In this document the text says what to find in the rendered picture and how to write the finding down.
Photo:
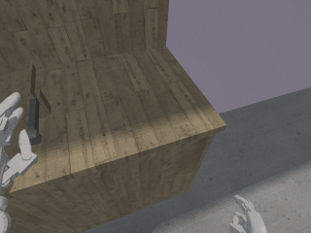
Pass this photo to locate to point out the counter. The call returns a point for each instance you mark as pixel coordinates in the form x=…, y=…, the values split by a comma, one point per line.
x=122, y=124

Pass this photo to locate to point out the tap lever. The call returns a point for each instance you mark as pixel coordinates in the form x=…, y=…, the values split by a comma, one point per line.
x=33, y=121

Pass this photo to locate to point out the robot right hand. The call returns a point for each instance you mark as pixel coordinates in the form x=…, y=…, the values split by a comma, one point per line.
x=251, y=223

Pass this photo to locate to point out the robot left hand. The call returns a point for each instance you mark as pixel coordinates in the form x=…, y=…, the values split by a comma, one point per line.
x=21, y=162

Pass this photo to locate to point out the robot left forearm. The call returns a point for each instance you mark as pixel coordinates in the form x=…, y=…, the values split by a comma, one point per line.
x=5, y=220

